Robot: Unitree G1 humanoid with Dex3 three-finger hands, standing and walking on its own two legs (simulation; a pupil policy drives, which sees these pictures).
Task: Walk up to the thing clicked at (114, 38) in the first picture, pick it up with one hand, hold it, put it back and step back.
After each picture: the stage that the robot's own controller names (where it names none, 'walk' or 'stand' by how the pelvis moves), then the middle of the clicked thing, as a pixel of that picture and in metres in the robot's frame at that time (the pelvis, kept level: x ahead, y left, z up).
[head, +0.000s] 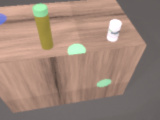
stand; (113, 30) +0.79 -0.19 -0.10
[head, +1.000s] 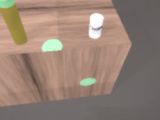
rise first; (95, 26) +0.72 -0.06 -0.06
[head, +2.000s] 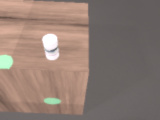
walk; (51, 47) +0.56 +0.21 -0.08
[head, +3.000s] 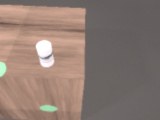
stand; (45, 54) +0.54 +0.19 -0.07
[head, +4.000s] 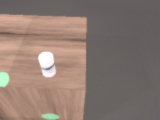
stand; (47, 64) +0.52 +0.18 -0.10
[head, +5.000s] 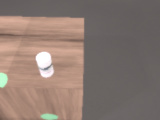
stand; (45, 65) +0.52 +0.19 -0.10
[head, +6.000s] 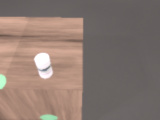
stand; (44, 66) +0.51 +0.20 -0.10
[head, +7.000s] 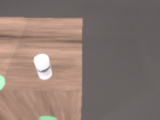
stand; (43, 67) +0.51 +0.20 -0.10
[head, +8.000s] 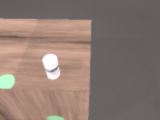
rise first; (51, 67) +0.51 +0.19 -0.09
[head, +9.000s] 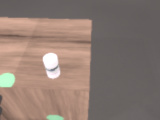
go down; (52, 66) +0.51 +0.19 -0.09
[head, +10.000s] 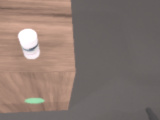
go down; (29, 44) +0.53 +0.17 -0.05
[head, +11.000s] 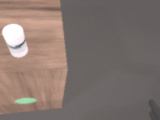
go down; (16, 41) +0.53 +0.19 -0.02
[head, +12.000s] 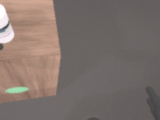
close in; out of the picture +0.54 +0.20 +0.01
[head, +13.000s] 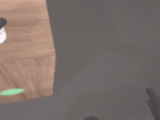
close; out of the picture +0.54 +0.20 +0.02
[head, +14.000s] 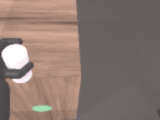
lift; (18, 64) +0.38 +0.20 +0.07
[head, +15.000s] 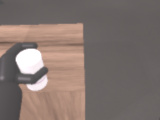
hold; (33, 70) +0.33 +0.16 +0.14
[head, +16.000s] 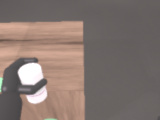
hold; (33, 83) +0.32 +0.17 +0.08
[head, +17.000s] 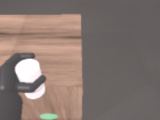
hold; (31, 79) +0.32 +0.17 +0.08
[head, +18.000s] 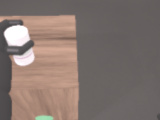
crouch; (20, 46) +0.43 +0.20 +0.13
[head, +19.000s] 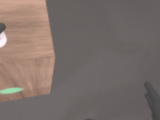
lower; out of the picture +0.52 +0.20 +0.00
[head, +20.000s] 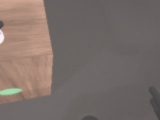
lower; out of the picture +0.53 +0.20 +0.02
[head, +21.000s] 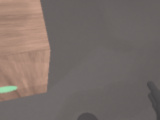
lower; out of the picture +0.55 +0.21 +0.03
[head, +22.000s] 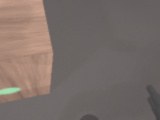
lower; out of the picture +0.54 +0.21 +0.02
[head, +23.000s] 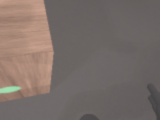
rest; out of the picture +0.54 +0.21 +0.03
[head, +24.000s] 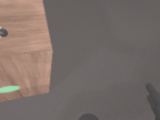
withdraw; out of the picture +0.54 +0.19 +0.02
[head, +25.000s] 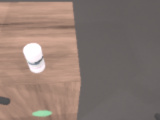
sink last; (35, 58) +0.49 +0.18 -0.03
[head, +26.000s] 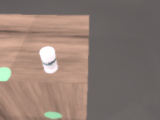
stand; (49, 60) +0.53 +0.19 -0.04
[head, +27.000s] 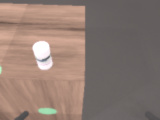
stand; (43, 56) +0.51 +0.19 -0.03
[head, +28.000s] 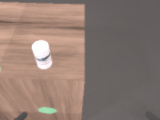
stand; (42, 55) +0.51 +0.19 -0.03
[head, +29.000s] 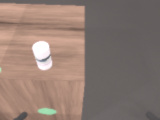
stand; (43, 56) +0.51 +0.19 -0.03
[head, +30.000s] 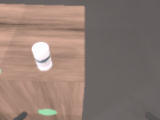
stand; (42, 57) +0.50 +0.19 -0.03
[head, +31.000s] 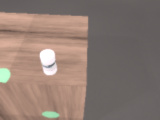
stand; (48, 62) +0.52 +0.18 -0.08
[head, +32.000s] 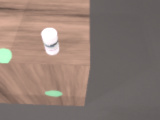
walk; (50, 42) +0.57 +0.15 -0.08
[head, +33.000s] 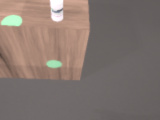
walk; (57, 9) +0.80 +0.12 -0.08
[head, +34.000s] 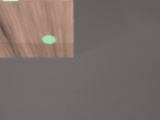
stand; out of the picture +1.12 +0.27 -0.07
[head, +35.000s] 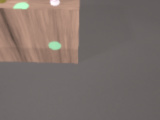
stand; out of the picture +1.13 +0.22 -0.09
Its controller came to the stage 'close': yes
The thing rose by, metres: 0.21
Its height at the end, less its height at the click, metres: +0.00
